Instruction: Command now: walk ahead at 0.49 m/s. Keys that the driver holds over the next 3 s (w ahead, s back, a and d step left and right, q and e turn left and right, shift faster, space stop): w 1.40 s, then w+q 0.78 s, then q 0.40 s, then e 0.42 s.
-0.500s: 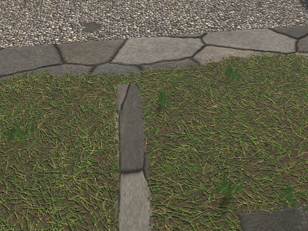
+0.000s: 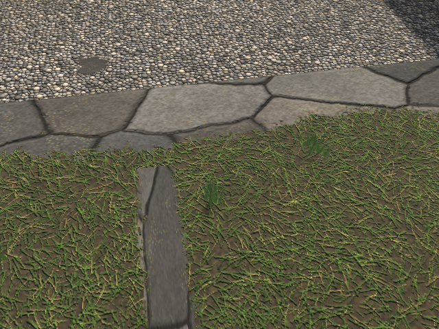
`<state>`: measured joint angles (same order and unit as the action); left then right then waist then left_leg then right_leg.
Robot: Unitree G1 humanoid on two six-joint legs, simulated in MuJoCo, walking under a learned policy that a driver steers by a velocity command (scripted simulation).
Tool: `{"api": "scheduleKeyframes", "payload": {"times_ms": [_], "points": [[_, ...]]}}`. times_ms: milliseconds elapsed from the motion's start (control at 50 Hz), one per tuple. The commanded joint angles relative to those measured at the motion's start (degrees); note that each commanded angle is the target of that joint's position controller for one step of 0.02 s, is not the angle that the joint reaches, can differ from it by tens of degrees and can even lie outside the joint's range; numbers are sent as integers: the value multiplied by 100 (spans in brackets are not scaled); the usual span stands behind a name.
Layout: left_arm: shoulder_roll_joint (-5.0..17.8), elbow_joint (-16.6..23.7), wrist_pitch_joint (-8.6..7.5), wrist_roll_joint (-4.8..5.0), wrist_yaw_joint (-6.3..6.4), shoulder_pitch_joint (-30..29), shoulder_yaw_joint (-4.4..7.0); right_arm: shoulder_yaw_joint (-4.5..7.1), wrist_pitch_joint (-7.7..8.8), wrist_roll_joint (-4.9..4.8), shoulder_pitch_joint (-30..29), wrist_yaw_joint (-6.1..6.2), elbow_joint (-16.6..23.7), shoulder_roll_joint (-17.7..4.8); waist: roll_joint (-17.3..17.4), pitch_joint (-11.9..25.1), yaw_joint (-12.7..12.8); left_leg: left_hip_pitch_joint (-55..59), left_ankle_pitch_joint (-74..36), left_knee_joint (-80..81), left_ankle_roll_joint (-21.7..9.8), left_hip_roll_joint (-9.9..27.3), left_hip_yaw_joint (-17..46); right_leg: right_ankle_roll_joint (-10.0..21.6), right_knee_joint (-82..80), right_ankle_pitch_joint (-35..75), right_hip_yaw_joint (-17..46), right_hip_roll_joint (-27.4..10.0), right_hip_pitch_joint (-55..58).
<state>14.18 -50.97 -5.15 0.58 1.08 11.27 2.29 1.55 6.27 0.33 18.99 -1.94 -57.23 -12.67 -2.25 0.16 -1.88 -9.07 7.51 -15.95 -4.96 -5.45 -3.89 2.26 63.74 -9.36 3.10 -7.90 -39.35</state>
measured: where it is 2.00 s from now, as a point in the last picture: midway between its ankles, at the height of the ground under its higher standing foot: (225, 189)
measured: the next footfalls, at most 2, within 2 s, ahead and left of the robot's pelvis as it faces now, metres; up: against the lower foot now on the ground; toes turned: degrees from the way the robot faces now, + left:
right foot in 0.30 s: +0.34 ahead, -0.17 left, +0.00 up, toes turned -2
left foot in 0.86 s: +0.65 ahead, +0.08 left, +0.00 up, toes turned +3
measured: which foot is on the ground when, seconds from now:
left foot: down 0.00-0.32, up 0.34-0.84, down 0.86-1.00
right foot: up 0.00-0.28, down 0.30-0.88, up 0.90-1.00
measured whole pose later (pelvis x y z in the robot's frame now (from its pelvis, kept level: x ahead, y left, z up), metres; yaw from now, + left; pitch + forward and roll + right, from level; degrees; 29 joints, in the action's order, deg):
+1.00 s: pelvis +0.56 -0.01 -0.01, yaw +1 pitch +2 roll +0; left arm 14.7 -55.1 -5.6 1.4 0.2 16.9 2.9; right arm 3.1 5.7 0.0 10.3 -1.9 -51.8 -13.8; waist -1.8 -1.4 -0.1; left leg -19.7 8.5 -26.4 -3.7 -1.8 -3.7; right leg 2.9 67.9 -20.0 1.6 -3.2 -24.9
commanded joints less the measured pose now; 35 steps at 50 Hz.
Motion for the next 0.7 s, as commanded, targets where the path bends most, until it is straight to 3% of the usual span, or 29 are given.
{"api": "scheduleKeyframes", "payload": {"times_ms": [20,100,200,240,260,280,300,320,340,360,380,400,420,440,460,500,560,640,700], "points": [[266,250,-6,-57,19,99,80,128,81,-18,-186,123,320,-792,386,-332,227,-498,-499,1089,-954,1621,1173,-130,-886,954,20,-188,-149],[167,485,-65,4,-63,-795,37,149,11,-105,271,196,217,-924,439,-362,-104,2,-515,1027,-731,1551,925,-176,-2414,1628,-222,94,74],[234,780,-129,70,-248,-1450,8,189,-120,-144,657,218,36,-974,515,-532,-274,948,-505,582,-662,1919,1028,-45,-3223,1030,-240,250,17],[364,801,-179,71,-303,-1270,49,226,-177,-150,578,232,37,-1051,613,-420,-97,1155,-968,248,-566,2033,1080,115,-3445,570,-311,368,435],[489,726,-201,66,-306,-909,112,236,-205,-144,445,233,69,-1096,684,-213,141,1138,-1797,-164,-485,1970,997,219,-3554,428,-451,532,1026],[714,473,-212,58,-285,-85,247,202,-235,-113,343,229,106,-1013,629,269,551,978,-2715,-1127,-350,1671,749,374,-3658,430,-601,733,2111],[1160,192,-217,10,-235,1111,398,101,-226,-30,282,224,250,-800,269,1144,995,-1,-2209,-2778,-135,1326,431,736,-3486,565,142,59,3903],[1727,40,-161,-80,-229,1781,537,-97,-95,-35,898,173,322,-122,-1182,1921,826,-2451,360,-5047,315,295,126,1616,-3949,-326,2748,-1309,6099],[1245,47,-164,-68,-246,1791,394,-49,70,-130,885,141,223,-407,-1206,2209,871,-3194,2373,-5927,226,270,1067,1726,-4610,-615,3985,-1540,6275],[910,131,-172,-27,-241,1251,282,86,150,-277,359,116,382,-907,-836,1347,754,-3655,2022,-6204,110,633,1088,1394,-4631,-501,3098,-1353,5568],[723,266,-159,-13,-243,687,210,102,163,-272,-22,140,481,-951,-376,853,581,-3503,1454,-5994,85,965,904,1203,-4744,40,2232,-1120,4685],[577,319,-152,-41,-273,325,163,129,132,-190,-225,180,519,-871,-63,505,414,-3267,1059,-5618,109,1158,817,1104,-4961,420,1706,-881,3928],[403,319,-163,-84,-301,167,105,163,41,-135,-180,207,509,-781,-76,309,221,-2937,771,-5321,110,1323,822,992,-5192,620,1271,-635,3433],[419,257,-174,-103,-321,175,112,146,-44,-133,-25,208,480,-615,-269,261,112,-2654,652,-5162,157,1357,799,1046,-5350,795,1082,-573,3119],[438,187,-197,-86,-324,266,123,135,-108,-122,73,215,444,-504,-229,194,62,-2579,600,-5038,208,1372,748,1098,-5442,1092,872,-501,2980],[560,50,-209,-91,-277,467,156,170,-168,-103,-161,239,541,-529,-130,36,35,-2843,234,-4655,293,1390,700,1116,-5568,1438,565,-427,2952],[647,-81,-150,-71,-176,769,172,186,-164,-54,-851,233,782,-493,-66,-118,185,-3310,-562,-3654,388,1389,672,1054,-5650,1642,348,-413,3201],[740,-216,-107,-18,-101,1069,179,149,-120,-93,-1658,168,1000,-393,-113,-305,424,-3095,-1375,-2344,378,1190,487,907,-5780,1219,79,-307,3351],[767,-389,-58,19,-84,1363,197,127,-93,-131,-2133,96,1158,-402,-117,-485,575,-3169,-1316,-1838,332,1094,443,897,-5684,1091,77,-462,3819]]}}
Over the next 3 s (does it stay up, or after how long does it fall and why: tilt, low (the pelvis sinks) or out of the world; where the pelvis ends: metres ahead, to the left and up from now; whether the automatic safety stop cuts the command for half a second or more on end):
stays up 1.37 0.09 -0.01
